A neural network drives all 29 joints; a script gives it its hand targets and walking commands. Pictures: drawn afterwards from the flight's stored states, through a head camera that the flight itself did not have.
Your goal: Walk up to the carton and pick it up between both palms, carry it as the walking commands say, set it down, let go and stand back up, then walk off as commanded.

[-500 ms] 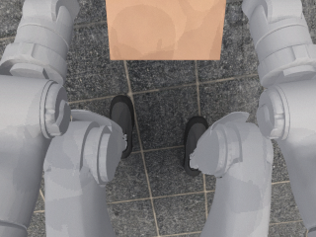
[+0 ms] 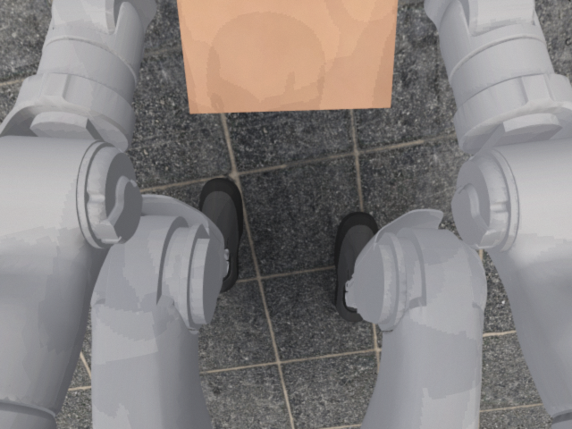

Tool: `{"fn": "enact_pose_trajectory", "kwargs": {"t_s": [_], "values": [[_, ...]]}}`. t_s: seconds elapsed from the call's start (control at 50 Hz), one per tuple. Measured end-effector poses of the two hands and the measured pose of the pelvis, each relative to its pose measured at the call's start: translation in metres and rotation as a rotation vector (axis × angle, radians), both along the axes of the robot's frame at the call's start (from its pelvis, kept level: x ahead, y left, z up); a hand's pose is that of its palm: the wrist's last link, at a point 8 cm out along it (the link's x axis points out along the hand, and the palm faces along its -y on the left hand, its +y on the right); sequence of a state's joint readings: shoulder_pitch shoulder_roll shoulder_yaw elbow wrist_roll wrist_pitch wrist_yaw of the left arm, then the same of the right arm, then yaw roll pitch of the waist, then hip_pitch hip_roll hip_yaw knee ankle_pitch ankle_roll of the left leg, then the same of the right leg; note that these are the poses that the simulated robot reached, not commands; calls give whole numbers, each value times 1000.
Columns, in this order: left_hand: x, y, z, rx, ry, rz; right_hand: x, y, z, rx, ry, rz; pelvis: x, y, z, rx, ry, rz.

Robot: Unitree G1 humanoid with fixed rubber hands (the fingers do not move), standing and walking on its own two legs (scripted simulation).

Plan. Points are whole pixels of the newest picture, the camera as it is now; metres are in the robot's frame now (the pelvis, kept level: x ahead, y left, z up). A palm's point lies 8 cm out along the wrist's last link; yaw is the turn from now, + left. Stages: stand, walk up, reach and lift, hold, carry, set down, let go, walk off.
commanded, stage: reach and lift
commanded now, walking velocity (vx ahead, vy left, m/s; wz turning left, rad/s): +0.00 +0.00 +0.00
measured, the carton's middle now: out of the picture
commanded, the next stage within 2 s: none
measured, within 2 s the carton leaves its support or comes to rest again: leaves its support in 0.50 s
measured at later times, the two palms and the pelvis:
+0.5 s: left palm out of the picture +0.55 +0.20 -0.16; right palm out of the picture +0.57 -0.09 -0.17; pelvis +0.01 +0.00 -0.01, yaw +0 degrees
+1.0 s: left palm out of the picture +0.54 +0.20 -0.10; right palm out of the picture +0.57 -0.09 -0.09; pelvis +0.01 +0.01 +0.03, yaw -1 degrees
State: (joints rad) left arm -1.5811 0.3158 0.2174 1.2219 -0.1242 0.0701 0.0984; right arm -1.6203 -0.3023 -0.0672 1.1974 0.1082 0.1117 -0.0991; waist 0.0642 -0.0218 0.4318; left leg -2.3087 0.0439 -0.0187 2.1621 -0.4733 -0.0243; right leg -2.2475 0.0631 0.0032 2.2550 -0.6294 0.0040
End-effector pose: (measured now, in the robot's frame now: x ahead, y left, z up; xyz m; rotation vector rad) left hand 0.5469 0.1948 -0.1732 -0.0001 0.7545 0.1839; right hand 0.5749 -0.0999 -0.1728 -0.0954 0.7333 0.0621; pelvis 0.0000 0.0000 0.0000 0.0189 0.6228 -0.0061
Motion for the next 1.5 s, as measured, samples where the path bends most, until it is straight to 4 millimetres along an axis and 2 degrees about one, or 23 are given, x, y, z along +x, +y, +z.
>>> {"fn": "enact_pose_trajectory", "kwargs": {"t_s": [0.34, 0.46, 0.58, 0.88, 1.22, 1.5], "values": [[3, 3, 2, -5, 47, -64, -4, -1, -4, 60, -9, -34, 7, 0, -8, 4, 0, 3], [1, 8, 7, 21, 49, -43, -5, 6, 0, 49, -10, -16, 9, 1, -7, 6, 9, 1], [-2, 12, 24, 16, 15, -1, -6, 13, 18, 48, -33, -34, 8, 3, -4, 5, 22, -2], [-7, 5, 63, -13, -26, 28, -1, 11, 71, 6, -53, -60, 4, 8, 19, -19, 68, 6], [-14, 2, 92, 38, -42, 124, -5, 17, 98, 5, -60, -79, 9, 10, 43, -21, 126, 0], [-21, -3, 139, 33, -68, 128, -17, 13, 141, -5, -73, -115, 7, 12, 66, -22, 160, -2]]}}
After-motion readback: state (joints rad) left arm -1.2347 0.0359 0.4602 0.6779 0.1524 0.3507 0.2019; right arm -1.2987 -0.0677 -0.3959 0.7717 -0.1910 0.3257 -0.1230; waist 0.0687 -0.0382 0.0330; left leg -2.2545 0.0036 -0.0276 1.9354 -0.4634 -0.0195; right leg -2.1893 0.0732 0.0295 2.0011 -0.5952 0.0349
